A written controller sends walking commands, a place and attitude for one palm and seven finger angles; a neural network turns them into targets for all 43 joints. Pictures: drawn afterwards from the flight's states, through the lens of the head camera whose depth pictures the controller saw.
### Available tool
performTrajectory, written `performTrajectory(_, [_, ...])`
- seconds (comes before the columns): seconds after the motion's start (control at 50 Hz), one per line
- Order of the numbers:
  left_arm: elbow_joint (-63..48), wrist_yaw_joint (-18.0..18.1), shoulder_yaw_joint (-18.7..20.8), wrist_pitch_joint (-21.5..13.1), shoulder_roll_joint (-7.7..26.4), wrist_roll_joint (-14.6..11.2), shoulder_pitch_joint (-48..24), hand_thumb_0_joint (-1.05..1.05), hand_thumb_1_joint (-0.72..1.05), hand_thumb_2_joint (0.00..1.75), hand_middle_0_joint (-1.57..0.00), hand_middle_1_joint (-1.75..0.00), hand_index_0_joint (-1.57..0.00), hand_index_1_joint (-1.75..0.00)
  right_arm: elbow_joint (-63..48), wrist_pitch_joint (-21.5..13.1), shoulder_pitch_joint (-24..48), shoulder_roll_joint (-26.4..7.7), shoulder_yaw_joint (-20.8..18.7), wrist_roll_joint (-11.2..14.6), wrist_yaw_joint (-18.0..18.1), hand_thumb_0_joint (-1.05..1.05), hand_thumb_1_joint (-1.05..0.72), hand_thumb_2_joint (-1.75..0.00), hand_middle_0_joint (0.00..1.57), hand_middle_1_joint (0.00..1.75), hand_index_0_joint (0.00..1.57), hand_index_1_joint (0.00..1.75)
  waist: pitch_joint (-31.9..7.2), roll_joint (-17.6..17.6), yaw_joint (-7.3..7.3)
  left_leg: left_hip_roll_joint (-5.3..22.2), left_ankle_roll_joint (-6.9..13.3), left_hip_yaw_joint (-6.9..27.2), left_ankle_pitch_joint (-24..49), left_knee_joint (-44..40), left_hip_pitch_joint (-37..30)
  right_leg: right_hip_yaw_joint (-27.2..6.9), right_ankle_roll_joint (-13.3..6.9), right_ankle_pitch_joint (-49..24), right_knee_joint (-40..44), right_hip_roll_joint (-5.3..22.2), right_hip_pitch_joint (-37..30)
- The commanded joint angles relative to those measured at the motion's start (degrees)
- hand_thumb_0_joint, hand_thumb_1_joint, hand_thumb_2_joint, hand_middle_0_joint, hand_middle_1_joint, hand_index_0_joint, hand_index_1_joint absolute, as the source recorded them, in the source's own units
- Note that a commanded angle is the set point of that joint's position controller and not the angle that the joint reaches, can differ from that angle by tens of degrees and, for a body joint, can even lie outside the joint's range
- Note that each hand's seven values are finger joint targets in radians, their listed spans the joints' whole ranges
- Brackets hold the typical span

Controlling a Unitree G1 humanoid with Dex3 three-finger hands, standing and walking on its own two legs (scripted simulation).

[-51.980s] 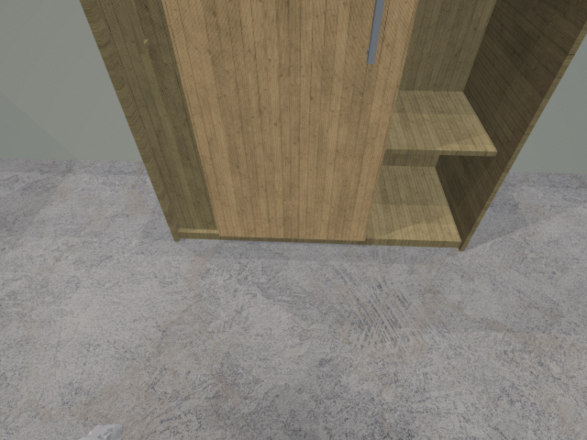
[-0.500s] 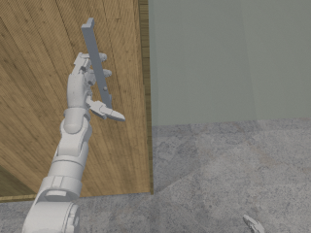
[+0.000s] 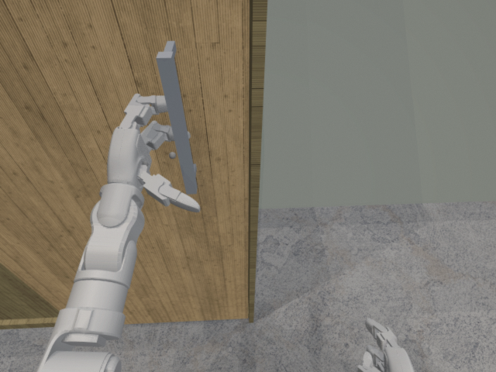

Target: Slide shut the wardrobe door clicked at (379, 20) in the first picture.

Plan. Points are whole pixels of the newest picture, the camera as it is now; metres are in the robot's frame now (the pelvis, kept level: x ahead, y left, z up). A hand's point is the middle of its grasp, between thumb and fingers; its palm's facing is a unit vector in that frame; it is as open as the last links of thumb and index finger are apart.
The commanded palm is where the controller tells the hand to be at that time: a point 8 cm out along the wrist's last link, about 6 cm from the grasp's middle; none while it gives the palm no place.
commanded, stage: slip the hand off the handle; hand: left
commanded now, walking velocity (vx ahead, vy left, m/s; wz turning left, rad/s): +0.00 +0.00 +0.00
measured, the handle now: (182, 127) +0.41 +0.13 +0.20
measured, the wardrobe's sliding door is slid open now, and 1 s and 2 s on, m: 0.00 0.00 0.00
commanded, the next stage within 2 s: draw the hand back to the body in 0.76 s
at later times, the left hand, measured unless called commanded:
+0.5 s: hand (118, 195) +0.30 +0.20 +0.18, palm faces +0.12 -0.99 -0.10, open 14.7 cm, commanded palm +0.26 +0.24 +0.18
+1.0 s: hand (105, 235) +0.24 +0.20 +0.17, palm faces +0.13 -0.99 -0.05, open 14.7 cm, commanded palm +0.21 +0.24 +0.18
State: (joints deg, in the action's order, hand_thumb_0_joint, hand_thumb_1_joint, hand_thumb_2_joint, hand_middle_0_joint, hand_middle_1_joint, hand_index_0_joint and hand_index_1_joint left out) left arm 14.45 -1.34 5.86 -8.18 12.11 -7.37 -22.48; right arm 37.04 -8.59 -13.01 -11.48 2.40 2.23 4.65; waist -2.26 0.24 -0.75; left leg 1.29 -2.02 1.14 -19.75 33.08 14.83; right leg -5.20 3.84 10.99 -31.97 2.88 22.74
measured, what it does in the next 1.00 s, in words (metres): stands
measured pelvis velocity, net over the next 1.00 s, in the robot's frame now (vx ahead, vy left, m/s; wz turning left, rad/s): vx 0.02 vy -0.01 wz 0.06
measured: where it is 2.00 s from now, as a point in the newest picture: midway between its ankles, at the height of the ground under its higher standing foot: outside the picture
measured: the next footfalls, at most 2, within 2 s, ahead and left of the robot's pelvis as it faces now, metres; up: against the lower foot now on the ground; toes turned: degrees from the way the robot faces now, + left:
none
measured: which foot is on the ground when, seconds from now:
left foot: down 0.00-1.00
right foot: down 0.00-1.00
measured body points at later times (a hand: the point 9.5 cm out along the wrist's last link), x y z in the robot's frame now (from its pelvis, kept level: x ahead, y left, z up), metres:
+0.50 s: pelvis +0.01 -0.01 +0.00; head +0.00 -0.02 +0.45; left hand +0.28 +0.25 +0.18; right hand +0.19 -0.24 -0.08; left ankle -0.03 +0.14 -0.73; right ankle +0.06 -0.16 -0.73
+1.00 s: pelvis +0.02 -0.01 +0.00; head -0.01 -0.03 +0.45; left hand +0.23 +0.25 +0.17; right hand +0.23 -0.20 -0.07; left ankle -0.03 +0.14 -0.73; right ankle +0.06 -0.16 -0.73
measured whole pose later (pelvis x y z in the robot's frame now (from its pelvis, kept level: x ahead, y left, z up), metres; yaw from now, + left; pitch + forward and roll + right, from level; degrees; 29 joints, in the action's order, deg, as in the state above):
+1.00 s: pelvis +0.02 -0.01 +0.00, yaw +4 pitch -3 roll +0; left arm -16.7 -10.9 11.7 8.2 13.8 -15.8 8.5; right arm 35.9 -13.6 -12.7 -13.1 4.1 2.2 5.4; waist -2.4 3.2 -5.3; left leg 1.6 -2.6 5.2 -22.4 35.1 10.1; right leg -1.0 3.4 14.8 -33.9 3.2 16.3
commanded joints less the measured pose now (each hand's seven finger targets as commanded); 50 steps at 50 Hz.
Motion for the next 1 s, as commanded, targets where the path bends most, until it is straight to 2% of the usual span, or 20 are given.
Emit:
performTrajectory(0.0, [-8.40, 3.23, 12.01, -0.93, 16.12, 0.40, -19.28, 0.00, -0.55, 0.20, -0.25, -1.15, -0.25, -1.15, -7.49, -1.80, 3.49, -8.13, -3.09, 0.22, 1.19, 0.00, -0.90, -0.90, 0.20, 0.30, 0.20, 0.30, -10.62, -2.28, -1.69, -1.90, 2.24, -4.49, 8.38, -6.34, 5.49, 6.31, -4.60, -1.91, 3.69, -2.65, -12.34])
performTrajectory(0.14, [-11.47, 0.46, 14.16, -0.65, 15.11, -2.65, -10.82, 0.00, -0.55, 0.20, -0.25, -1.15, -0.25, -1.15, -8.64, -1.78, 4.16, -8.12, -3.16, 0.35, 1.16, 0.00, -0.90, -0.90, 0.20, 0.30, 0.20, 0.30, -11.71, -2.83, -2.77, -1.79, 1.99, -4.48, 9.62, -6.27, 5.12, 6.68, -4.65, -3.65, 3.16, -2.66, -14.42])
performTrajectory(0.18, [-14.61, -0.38, 15.07, -1.49, 15.84, -2.36, -8.08, 0.00, -0.55, 0.20, -0.25, -1.15, -0.25, -1.15, -9.19, -2.46, 3.85, -8.44, -3.53, -0.06, 0.83, 0.00, -0.90, -0.90, 0.20, 0.30, 0.20, 0.30, -14.26, -2.75, -3.04, -1.80, 2.15, -4.74, 11.91, -5.69, 4.42, 6.65, -4.55, -6.57, 2.26, -2.62, -15.62])
performTrajectory(0.2, [-16.76, -1.09, 14.90, -2.24, 15.81, -2.20, -7.10, 0.00, -0.55, 0.20, -0.25, -1.15, -0.25, -1.15, -9.50, -2.77, 3.94, -8.46, -3.73, -0.13, 0.67, 0.00, -0.90, -0.90, 0.20, 0.30, 0.20, 0.30, -14.77, -0.44, -3.12, -1.79, 2.05, -4.84, 12.69, -5.44, 3.69, 6.62, -4.62, -7.23, 1.87, -2.72, -15.61])
performTrajectory(0.26, [-22.46, -3.95, 11.46, -5.35, 13.44, -2.18, -6.42, 0.00, -0.55, 0.20, -0.25, -1.15, -0.25, -1.15, -9.87, -4.65, 3.51, -8.56, -3.81, -0.61, 0.02, 0.00, -0.90, -0.90, 0.20, 0.30, 0.20, 0.30, -14.59, -0.71, -1.81, -1.68, 2.25, -4.34, 13.98, -4.80, 2.52, 6.88, -4.42, -9.13, 1.29, -2.92, -14.29])
performTrajectory(0.34, [-28.24, -7.97, 7.17, -7.55, 10.39, -3.99, -6.88, 0.00, -0.55, 0.20, -0.25, -1.15, -0.25, -1.15, -9.58, -7.00, 3.70, -8.45, -3.73, -0.86, 0.59, 0.00, -0.90, -0.90, 0.20, 0.30, 0.20, 0.30, -13.84, 2.61, -0.36, -1.80, 2.22, -3.50, 12.22, -4.26, 0.22, 6.85, -4.33, -7.56, 1.39, -3.14, -12.29])
performTrajectory(0.42, [-25.16, -9.68, 9.10, -5.21, 11.82, -5.61, -2.62, 0.00, -0.55, 0.20, -0.25, -1.15, -0.25, -1.15, -8.44, -7.96, 4.02, -9.29, -3.32, -0.47, 1.46, 0.00, -0.90, -0.90, 0.20, 0.30, 0.20, 0.30, -8.33, 0.10, -0.43, -2.15, 2.29, -2.39, 7.09, -5.01, 2.75, 7.27, -4.09, -1.61, 2.97, -3.03, -10.32])
performTrajectory(0.46, [-26.19, -9.83, 9.15, -3.51, 10.82, -6.10, 2.13, 0.00, -0.55, 0.20, -0.25, -1.15, -0.25, -1.15, -8.99, -8.40, 4.81, -8.94, -3.06, -0.37, 1.33, 0.00, -0.90, -0.90, 0.20, 0.30, 0.20, 0.30, -8.28, 1.20, -1.76, -2.40, 2.20, -2.39, 6.77, -5.13, 2.87, 7.34, -4.19, -0.95, 2.91, -2.66, -11.20])
performTrajectory(0.5, [-26.93, -9.48, 12.21, -2.27, 12.82, -6.39, 6.55, 0.00, -0.55, 0.20, -0.25, -1.15, -0.25, -1.15, -9.17, -8.46, 4.97, -9.19, -2.97, -0.62, 1.09, 0.00, -0.90, -0.90, 0.20, 0.30, 0.20, 0.30, -9.14, 0.62, -3.15, -2.54, 2.11, -2.25, 8.12, -5.09, 2.92, 7.61, -4.25, -2.21, 2.39, -2.64, -12.82])
performTrajectory(0.58, [-33.03, -8.79, 11.53, -1.58, 11.16, -6.81, 10.27, 0.00, -0.55, 0.20, -0.25, -1.15, -0.25, -1.15, -10.82, -8.63, 6.15, -8.31, -2.41, -0.89, 0.17, 0.00, -0.90, -0.90, 0.20, 0.30, 0.20, 0.30, -9.13, -2.00, -3.53, -2.49, 2.26, -2.66, 10.72, -4.20, 2.94, 7.74, -3.95, -5.39, 1.70, -2.42, -13.74])
performTrajectory(0.6, [-34.28, -8.37, 13.32, -1.82, 13.07, -6.78, 10.35, 0.00, -0.55, 0.20, -0.25, -1.15, -0.25, -1.15, -10.83, -8.54, 6.13, -8.54, -2.50, -1.02, 0.23, 0.00, -0.90, -0.90, 0.20, 0.30, 0.20, 0.30, -9.01, -1.42, -3.63, -2.35, 2.14, -2.50, 10.49, -4.21, 2.81, 7.68, -3.98, -4.83, 1.52, -2.59, -13.94])
performTrajectory(0.66, [-40.13, -8.15, 9.12, -2.66, 9.43, -6.12, 12.61, 0.00, -0.55, 0.20, -0.25, -1.15, -0.25, -1.15, -11.61, -9.30, 6.38, -7.72, -2.18, -1.23, -0.40, 0.00, -0.90, -0.90, 0.20, 0.30, 0.20, 0.30, -9.09, 0.51, -3.28, -2.25, 2.19, -2.43, 12.63, -3.66, 1.45, 7.86, -4.02, -7.47, 0.71, -2.57, -13.74])
performTrajectory(0.72, [-43.06, -8.41, 8.80, -2.14, 9.72, -5.70, 16.92, 0.00, -0.55, 0.20, -0.25, -1.15, -0.25, -1.15, -11.77, -9.52, 5.98, -7.67, -2.00, -1.36, -0.68, 0.00, -0.90, -0.90, 0.20, 0.30, 0.20, 0.30, -8.95, 0.86, -3.24, -2.13, 2.17, -2.15, 13.13, -3.33, 1.37, 8.17, -3.89, -8.43, 0.33, -2.48, -13.87])
performTrajectory(0.74, [-42.86, -8.70, 7.36, -1.54, 8.36, -5.75, 18.51, 0.00, -0.55, 0.20, -0.25, -1.15, -0.25, -1.15, -11.70, -9.55, 6.10, -7.57, -1.84, -1.35, -0.64, 0.00, -0.90, -0.90, 0.20, 0.30, 0.20, 0.30, -7.35, 0.55, -3.04, -2.22, 2.26, -2.18, 12.39, -3.23, 1.63, 8.12, -3.85, -7.75, 0.61, -2.46, -13.10])
performTrajectory(0.76, [-42.71, -8.74, 8.07, -1.06, 9.41, -5.64, 18.67, 0.00, -0.55, 0.20, -0.25, -1.15, -0.25, -1.15, -11.35, -9.42, 5.82, -7.80, -1.97, -1.25, -0.49, 0.00, -0.90, -0.90, 0.20, 0.30, 0.20, 0.30, -6.42, -0.22, -2.70, -2.15, 2.27, -2.14, 11.25, -3.20, 2.25, 8.11, -3.68, -6.38, 1.07, -2.50, -12.54])
performTrajectory(0.82, [-42.01, -8.94, 7.48, 0.70, 9.06, -5.65, 17.06, 0.00, -0.55, 0.20, -0.25, -1.15, -0.25, -1.15, -10.96, -9.14, 6.34, -7.85, -1.56, -0.99, 0.02, 0.00, -0.90, -0.90, 0.20, 0.30, 0.20, 0.30, -3.00, 1.46, -2.19, -2.27, 2.17, -1.68, 8.02, -3.69, 3.31, 8.18, -3.74, -1.96, 2.09, -2.48, -10.52])
performTrajectory(0.86, [-42.95, -8.76, 7.39, 1.04, 8.69, -6.05, 17.11, 0.00, -0.55, 0.20, -0.25, -1.15, -0.25, -1.15, -11.03, -9.44, 6.52, -7.74, -1.65, -1.00, 0.36, 0.00, -0.90, -0.90, 0.20, 0.30, 0.20, 0.30, -3.83, 0.56, -2.43, -2.28, 2.24, -1.38, 7.69, -3.55, 2.79, 8.20, -3.69, -1.08, 2.18, -2.43, -10.55])
performTrajectory(0.88, [-38.03, -9.14, 10.12, 8.39, 9.46, -9.07, 21.15, 0.00, -0.55, 0.20, -0.25, -1.15, -0.25, -1.15, -10.66, -9.16, 8.50, -8.07, -1.34, 0.29, 0.78, 0.00, -0.90, -0.90, 0.20, 0.30, 0.20, 0.30, -6.03, 1.56, -4.41, -1.95, 2.25, -1.71, 7.38, -4.93, 2.59, 8.67, -4.23, -1.61, 2.58, -2.18, -13.07])
performTrajectory(0.9, [-42.06, -9.37, 10.56, 11.99, 10.13, -9.56, 19.38, 0.00, -0.55, 0.20, -0.25, -1.15, -0.25, -1.15, -11.28, -8.79, 9.55, -8.39, -1.07, 0.48, 1.21, 0.00, -0.90, -0.90, 0.20, 0.30, 0.20, 0.30, -7.41, 2.58, -4.45, -2.24, 2.29, -1.50, 7.88, -5.48, 1.31, 8.82, -3.98, -1.82, 3.02, -2.09, -14.40])
performTrajectory(0.98, [-48.78, -8.99, 11.71, 20.92, 11.19, -10.11, 15.71, 0.00, -0.55, 0.20, -0.25, -1.15, -0.25, -1.15, -12.12, -9.16, 11.26, -7.69, -0.31, 0.63, 1.74, 0.00, -0.90, -0.90, 0.20, 0.30, 0.20, 0.30, -10.50, 2.06, -4.81, -2.41, 2.66, -1.29, 13.77, -5.38, -0.97, 9.57, -4.07, -7.14, 2.56, -2.00, -16.65])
